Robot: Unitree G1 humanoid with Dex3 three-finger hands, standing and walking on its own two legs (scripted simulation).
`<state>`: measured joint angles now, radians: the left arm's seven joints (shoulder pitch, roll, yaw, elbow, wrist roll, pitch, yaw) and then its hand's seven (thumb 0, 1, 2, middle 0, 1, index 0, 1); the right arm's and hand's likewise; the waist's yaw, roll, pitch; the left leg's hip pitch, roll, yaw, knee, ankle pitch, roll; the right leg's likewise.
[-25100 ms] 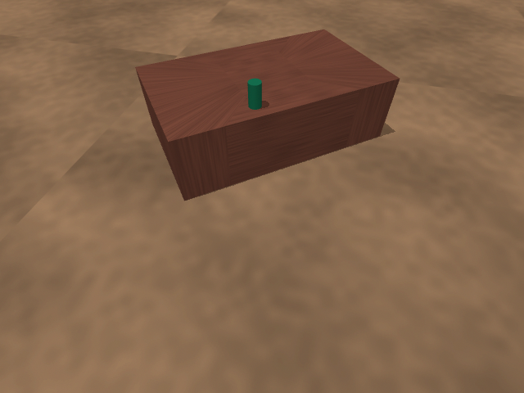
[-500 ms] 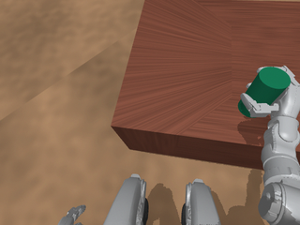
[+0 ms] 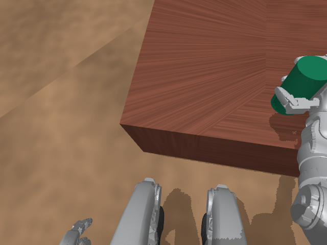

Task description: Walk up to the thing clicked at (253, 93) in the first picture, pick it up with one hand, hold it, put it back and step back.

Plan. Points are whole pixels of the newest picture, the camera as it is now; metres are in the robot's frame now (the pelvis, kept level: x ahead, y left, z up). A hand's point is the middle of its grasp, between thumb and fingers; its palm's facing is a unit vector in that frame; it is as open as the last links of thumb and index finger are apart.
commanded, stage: lower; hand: right
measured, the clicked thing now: (298, 88) +0.49 -0.25 +0.01
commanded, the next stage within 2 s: loosen in 1.18 s
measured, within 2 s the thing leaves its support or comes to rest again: rests again in 1.08 s
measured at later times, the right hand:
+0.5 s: hand (282, 101) +0.49 -0.25 -0.06, palm faces +0.25 +0.97 +0.01, open 9.5 cm
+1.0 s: hand (278, 105) +0.49 -0.25 -0.09, palm faces +0.25 +0.97 +0.00, open 9.5 cm
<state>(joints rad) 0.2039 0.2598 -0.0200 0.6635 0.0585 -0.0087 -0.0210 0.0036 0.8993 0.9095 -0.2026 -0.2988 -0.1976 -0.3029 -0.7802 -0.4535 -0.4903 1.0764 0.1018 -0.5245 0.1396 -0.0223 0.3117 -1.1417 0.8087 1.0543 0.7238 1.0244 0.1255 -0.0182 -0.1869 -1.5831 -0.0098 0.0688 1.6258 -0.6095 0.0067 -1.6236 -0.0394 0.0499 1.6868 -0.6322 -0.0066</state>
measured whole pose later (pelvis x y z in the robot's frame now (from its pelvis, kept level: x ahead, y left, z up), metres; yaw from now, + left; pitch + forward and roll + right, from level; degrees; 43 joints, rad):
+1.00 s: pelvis -0.02 +0.00 -0.09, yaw +1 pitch +36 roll +5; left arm 0.19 0.28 -0.03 0.64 0.06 0.01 -0.03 0.00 0.89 0.91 -0.21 -0.30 -0.20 -0.30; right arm -0.85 -0.49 -0.51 1.04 0.08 -0.50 0.13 -0.02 0.31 -1.14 0.80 1.06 0.72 1.03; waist 0.14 -0.02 -0.18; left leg -1.91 0.00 0.07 1.93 -0.66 0.00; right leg -1.95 -0.03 0.06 1.99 -0.67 -0.02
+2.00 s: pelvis -0.03 +0.00 -0.11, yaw +1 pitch +36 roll +4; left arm 0.19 0.29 -0.03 0.64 0.05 0.02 -0.02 0.00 0.90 0.90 -0.21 -0.30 -0.21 -0.31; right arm -0.87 -0.50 -0.49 1.03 0.10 -0.47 0.14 -0.01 0.35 -0.32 0.52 0.42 0.51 0.42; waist 0.13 0.00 -0.17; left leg -1.97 0.00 0.07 2.00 -0.65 0.01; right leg -2.01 -0.03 0.06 2.05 -0.67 -0.01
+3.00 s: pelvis +0.03 -0.03 +0.16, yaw -1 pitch +17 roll +5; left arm 0.37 0.28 -0.03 0.62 -0.04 0.09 0.05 0.00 0.90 0.90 -0.21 -0.29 -0.20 -0.30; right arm -0.49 -0.59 -0.32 1.08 -0.04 -0.02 -0.10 -0.01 0.51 -0.07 0.06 0.06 0.05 0.06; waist 0.10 -0.02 -0.10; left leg -0.81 -0.03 0.04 0.89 -0.38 -0.02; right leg -0.87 -0.05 0.02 1.02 -0.45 -0.03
